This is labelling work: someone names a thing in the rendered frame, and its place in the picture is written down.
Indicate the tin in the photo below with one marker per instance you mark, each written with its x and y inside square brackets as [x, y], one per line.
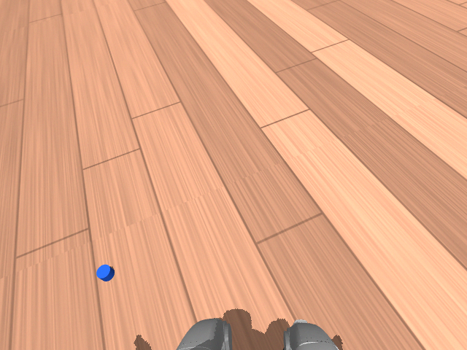
[105, 272]

